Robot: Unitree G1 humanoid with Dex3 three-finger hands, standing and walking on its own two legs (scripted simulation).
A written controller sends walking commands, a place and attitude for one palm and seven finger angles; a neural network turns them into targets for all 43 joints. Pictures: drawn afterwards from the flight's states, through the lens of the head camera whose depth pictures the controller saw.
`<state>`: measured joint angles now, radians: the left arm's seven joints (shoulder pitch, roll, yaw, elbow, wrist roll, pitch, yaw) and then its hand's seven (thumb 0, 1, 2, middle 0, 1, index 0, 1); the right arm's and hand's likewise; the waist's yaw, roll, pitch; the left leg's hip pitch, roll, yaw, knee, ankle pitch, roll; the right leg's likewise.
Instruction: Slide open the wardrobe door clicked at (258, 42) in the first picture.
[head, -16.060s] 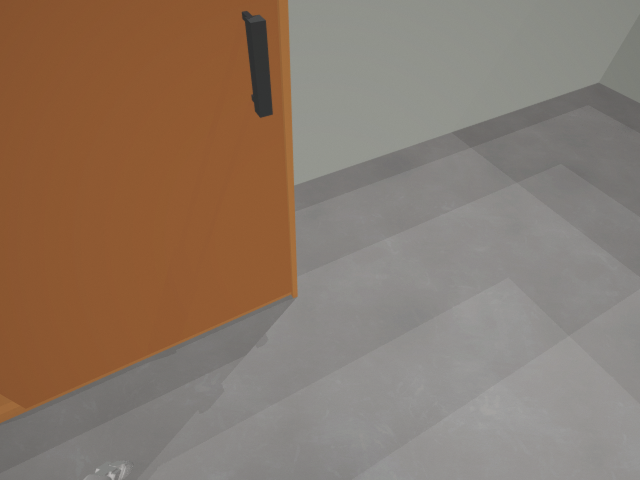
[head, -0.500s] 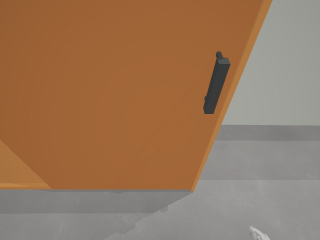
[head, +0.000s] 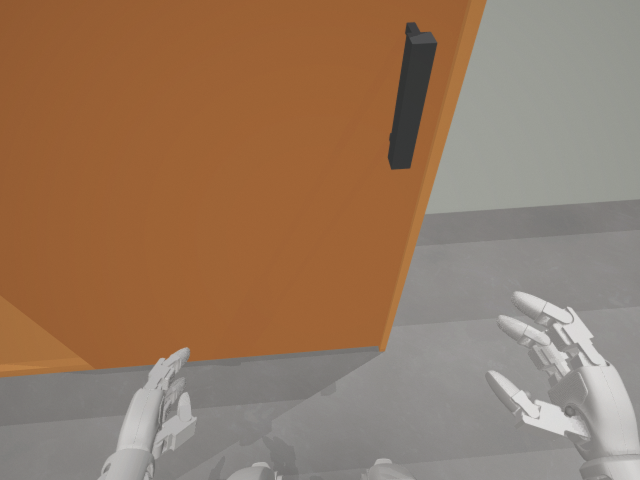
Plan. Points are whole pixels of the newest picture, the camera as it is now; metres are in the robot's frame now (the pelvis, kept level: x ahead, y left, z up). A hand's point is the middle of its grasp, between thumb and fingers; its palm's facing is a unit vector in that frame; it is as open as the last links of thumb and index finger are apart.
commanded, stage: raise the hand with hooked fingers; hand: right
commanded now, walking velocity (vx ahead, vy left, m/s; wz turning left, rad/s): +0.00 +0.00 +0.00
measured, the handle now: (405, 99) +0.54 -0.10 +0.19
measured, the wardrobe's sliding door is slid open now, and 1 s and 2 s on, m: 0.00 0.00 0.00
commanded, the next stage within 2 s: move the hooked fingers beside the handle in 1.50 s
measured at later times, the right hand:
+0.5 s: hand (591, 313) +0.26 -0.25 +0.14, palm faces -0.03 +1.00 -0.07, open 12.7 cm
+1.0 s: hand out of the picture +0.30 -0.29 +0.21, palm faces +0.00 +1.00 -0.09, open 14.0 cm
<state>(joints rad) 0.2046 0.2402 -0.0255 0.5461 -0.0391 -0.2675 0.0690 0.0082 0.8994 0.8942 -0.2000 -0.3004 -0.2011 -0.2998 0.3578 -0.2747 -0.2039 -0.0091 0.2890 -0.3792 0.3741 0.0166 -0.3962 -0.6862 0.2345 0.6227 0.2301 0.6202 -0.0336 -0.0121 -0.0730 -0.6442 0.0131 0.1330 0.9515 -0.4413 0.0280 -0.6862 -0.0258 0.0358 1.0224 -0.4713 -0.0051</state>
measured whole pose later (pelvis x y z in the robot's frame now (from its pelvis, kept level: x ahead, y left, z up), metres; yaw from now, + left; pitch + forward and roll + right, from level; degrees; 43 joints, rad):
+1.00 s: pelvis +0.03 -0.01 +0.05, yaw +1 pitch +0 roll +1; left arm 0.25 0.26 -0.09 0.61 -0.07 -0.26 0.11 0.01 0.90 0.89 -0.20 -0.30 -0.20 -0.30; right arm -0.08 -0.48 -0.46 0.18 0.35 0.07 0.51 -0.01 0.50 -0.30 0.30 1.20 0.30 1.20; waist -0.05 -0.05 -0.02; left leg -0.24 0.02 0.09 0.53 -0.28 0.00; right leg -0.26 0.00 -0.01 0.58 -0.31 -0.03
